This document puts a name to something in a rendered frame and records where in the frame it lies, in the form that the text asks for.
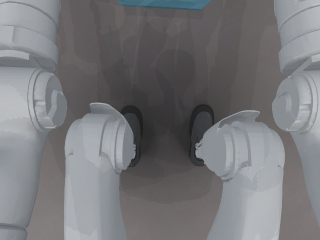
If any robot right upper arm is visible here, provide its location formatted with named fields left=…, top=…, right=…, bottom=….
left=272, top=70, right=320, bottom=228

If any right robot forearm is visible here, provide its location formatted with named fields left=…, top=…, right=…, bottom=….
left=274, top=0, right=320, bottom=76

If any carton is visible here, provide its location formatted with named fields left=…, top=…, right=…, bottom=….
left=117, top=0, right=211, bottom=11

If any left robot forearm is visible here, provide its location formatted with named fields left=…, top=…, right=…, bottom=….
left=0, top=0, right=61, bottom=73

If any robot left foot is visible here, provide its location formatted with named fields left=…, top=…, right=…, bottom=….
left=120, top=105, right=143, bottom=167

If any robot right thigh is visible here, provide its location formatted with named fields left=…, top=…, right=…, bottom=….
left=206, top=121, right=284, bottom=240

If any robot left upper arm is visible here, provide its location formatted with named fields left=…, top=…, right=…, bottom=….
left=0, top=66, right=67, bottom=240

